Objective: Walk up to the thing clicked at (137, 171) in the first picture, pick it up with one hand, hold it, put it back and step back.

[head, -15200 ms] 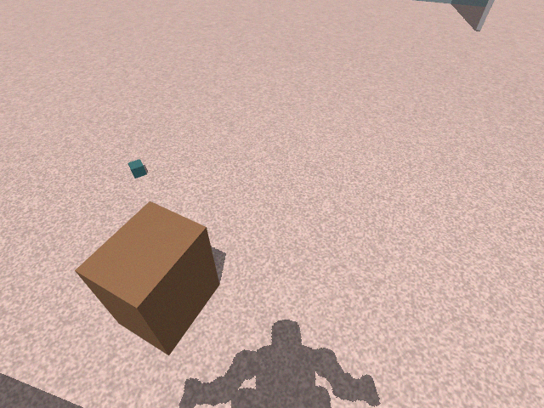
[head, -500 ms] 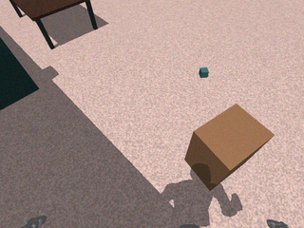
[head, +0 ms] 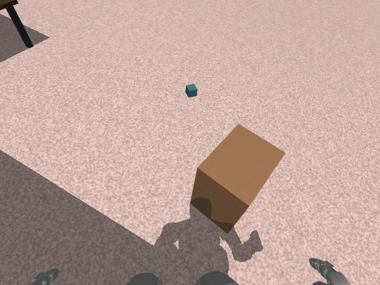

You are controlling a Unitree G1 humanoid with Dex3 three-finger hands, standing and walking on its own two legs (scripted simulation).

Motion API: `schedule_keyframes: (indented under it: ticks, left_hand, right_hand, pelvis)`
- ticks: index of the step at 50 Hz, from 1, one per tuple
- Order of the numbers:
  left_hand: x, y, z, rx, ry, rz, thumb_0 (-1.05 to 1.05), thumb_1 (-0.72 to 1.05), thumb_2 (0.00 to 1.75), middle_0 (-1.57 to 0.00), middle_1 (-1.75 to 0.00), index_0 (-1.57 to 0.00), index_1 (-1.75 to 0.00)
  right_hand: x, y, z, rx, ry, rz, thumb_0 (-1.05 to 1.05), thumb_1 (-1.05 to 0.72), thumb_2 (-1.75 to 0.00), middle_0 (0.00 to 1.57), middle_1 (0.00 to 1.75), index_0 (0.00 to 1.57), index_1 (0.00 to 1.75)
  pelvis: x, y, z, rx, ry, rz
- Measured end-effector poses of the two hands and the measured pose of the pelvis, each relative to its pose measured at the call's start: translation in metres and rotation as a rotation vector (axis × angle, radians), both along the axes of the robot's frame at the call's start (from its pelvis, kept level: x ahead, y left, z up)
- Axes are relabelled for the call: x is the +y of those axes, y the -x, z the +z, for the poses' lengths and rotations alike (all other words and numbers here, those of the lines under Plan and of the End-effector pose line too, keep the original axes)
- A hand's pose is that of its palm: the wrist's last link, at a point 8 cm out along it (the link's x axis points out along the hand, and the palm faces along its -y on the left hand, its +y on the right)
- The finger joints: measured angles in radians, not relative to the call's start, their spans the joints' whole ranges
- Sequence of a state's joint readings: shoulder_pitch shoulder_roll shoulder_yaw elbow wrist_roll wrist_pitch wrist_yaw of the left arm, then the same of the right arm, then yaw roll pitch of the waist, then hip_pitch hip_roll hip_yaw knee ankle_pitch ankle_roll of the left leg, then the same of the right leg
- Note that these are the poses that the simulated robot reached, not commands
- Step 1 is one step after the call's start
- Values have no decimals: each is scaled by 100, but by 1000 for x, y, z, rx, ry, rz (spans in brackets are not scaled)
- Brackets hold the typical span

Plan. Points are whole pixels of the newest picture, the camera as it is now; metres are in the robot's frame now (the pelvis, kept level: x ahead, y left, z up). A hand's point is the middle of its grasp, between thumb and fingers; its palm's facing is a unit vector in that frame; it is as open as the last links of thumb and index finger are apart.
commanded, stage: walk up
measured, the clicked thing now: (191, 90) +1.45 -0.09 -0.72
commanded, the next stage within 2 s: none
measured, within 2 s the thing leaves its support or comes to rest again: neither
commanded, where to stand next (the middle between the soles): +0.05 -0.01 m, yaw -21 degrees
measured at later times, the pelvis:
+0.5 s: pelvis -0.02 -0.03 +0.00, yaw -15 degrees
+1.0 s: pelvis -0.02 +0.08 +0.03, yaw -44 degrees
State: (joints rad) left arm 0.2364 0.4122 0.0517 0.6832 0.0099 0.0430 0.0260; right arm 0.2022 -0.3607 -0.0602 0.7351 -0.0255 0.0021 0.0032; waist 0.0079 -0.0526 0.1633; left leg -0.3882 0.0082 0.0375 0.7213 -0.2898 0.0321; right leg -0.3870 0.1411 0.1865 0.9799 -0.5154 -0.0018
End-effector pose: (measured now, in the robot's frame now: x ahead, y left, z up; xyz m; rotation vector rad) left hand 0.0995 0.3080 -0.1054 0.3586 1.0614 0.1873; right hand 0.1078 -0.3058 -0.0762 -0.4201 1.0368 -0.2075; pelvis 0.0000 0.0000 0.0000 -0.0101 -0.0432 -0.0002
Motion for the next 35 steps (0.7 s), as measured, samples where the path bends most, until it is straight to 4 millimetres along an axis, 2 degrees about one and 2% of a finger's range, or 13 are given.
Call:
schedule_keyframes:
  ticks: [5,10,15,19,21,28,32,35]
  left_hand:
    - [2,-5,1,72,24,-77,1,91,90,-20,-30,-21,-30]
    - [4,-2,8,110,16,-112,1,91,90,-20,-30,-21,-30]
    - [-2,-3,13,131,-39,-157,1,91,90,-20,-30,-21,-30]
    - [-12,-5,18,104,-99,-176,1,91,90,-20,-30,-21,-30]
    - [-19,-3,23,89,-115,-186,1,91,90,-20,-30,-21,-30]
    - [-41,-13,38,84,-121,-252,1,91,90,-20,-30,-21,-30]
    - [-51,-28,41,110,-115,-354,1,90,90,-20,-30,-21,-30]
    - [-53,-49,42,99,-106,-423,1,90,90,-21,-30,-21,-30]
  right_hand:
    - [4,23,19,-15,8,-53,0,-90,-90,20,30,21,30]
    - [-7,51,21,9,16,-90,0,-90,-90,21,31,21,30]
    - [-29,81,8,13,4,-148,0,-90,-90,21,31,21,30]
    - [-49,103,-17,15,-25,-208,0,-90,-90,20,31,21,30]
    - [-53,112,-27,32,-46,-249,1,-90,-90,20,30,21,30]
    - [-44,130,-36,56,-115,-312,1,-91,-90,20,30,21,30]
    - [-36,135,-30,7,-124,-380,1,-91,-90,20,30,21,30]
    - [-29,144,-22,-27,-110,-435,1,-91,-90,20,30,21,30]
  pelvis:
    - [5,5,13,5,22,-61]
    - [6,7,16,16,18,-112]
    - [-3,11,8,11,4,-167]
    - [-17,17,-4,-2,17,-199]
    - [-22,19,-5,-7,18,-206]
    - [-24,25,6,14,-26,-309]
    - [-11,28,12,35,-28,-421]
    - [1,26,14,41,-25,-478]
